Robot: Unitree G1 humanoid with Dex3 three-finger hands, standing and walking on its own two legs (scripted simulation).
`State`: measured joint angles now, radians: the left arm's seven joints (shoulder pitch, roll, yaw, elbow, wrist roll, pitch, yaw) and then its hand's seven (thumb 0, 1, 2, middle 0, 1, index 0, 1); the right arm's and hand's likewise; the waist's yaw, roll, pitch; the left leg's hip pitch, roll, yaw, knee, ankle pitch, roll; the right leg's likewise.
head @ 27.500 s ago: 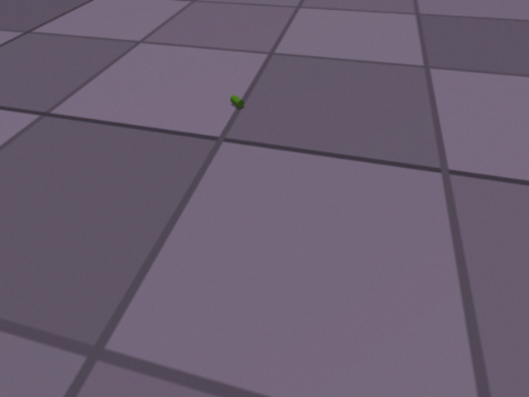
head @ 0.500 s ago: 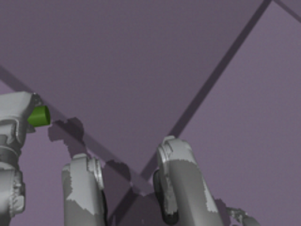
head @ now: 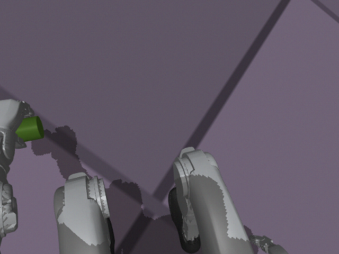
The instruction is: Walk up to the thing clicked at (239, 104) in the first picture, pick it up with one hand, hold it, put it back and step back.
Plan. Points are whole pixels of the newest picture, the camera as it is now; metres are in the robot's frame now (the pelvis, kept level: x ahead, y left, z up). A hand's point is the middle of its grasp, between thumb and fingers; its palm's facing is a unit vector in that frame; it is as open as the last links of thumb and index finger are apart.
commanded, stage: lower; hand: left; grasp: from above
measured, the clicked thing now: (18, 131) +0.46 +0.29 -0.22
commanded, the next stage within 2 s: rest in 0.20 s
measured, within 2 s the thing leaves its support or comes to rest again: rests again in 0.96 s
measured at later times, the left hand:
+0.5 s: hand (25, 135) +0.45 +0.28 -0.24, palm faces -0.46 -0.07 -0.89, open 8.1 cm
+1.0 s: hand (30, 134) +0.46 +0.28 -0.27, palm faces -0.45 -0.10 -0.89, open 8.1 cm
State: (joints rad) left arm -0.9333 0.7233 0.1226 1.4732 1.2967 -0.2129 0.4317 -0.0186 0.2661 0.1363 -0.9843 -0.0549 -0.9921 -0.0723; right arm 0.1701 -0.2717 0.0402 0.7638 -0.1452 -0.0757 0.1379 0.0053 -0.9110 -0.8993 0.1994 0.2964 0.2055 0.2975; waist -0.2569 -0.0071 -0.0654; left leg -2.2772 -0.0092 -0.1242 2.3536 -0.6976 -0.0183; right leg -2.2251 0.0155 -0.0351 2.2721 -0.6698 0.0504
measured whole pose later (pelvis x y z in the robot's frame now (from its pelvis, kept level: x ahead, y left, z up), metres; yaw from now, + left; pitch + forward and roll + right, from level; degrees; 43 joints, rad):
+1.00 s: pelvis +0.00 +0.01 -0.05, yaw -5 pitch +30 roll -12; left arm -0.96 0.90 0.20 1.63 1.34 -0.25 0.58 -0.01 0.32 0.01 -1.01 0.00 -1.03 0.00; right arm 0.11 -0.32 0.16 0.74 -0.23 -0.16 0.22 0.00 -0.90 -0.89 0.20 0.30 0.21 0.30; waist -0.34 -0.09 0.09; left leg -2.36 -0.01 -0.21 2.55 -0.73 -0.02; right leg -2.28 0.04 -0.10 2.40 -0.67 0.06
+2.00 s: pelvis +0.00 +0.01 -0.05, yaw -7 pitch +27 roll -14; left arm -1.03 1.00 0.14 1.77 1.33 -0.25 0.64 0.00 0.05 0.49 -0.64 -0.41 -0.63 -0.42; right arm 0.10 -0.35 0.26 0.71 -0.27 -0.25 0.27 0.00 -0.90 -0.90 0.20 0.30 0.21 0.30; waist -0.38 -0.12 0.13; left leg -2.34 -0.01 -0.25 2.57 -0.72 -0.01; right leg -2.24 0.06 -0.14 2.38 -0.64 0.07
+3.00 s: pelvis +0.00 +0.01 -0.03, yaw -5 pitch +33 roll -12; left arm -0.88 0.81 0.11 1.35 1.22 -0.13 0.49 0.00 -0.43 0.93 -0.16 -0.93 -0.16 -0.93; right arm 0.17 -0.30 0.12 0.75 -0.17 -0.16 0.28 0.01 -0.91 -0.90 0.20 0.30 0.21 0.30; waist -0.27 -0.02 -0.05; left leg -2.34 -0.01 -0.20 2.48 -0.73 -0.01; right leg -2.26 0.03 -0.10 2.33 -0.67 0.05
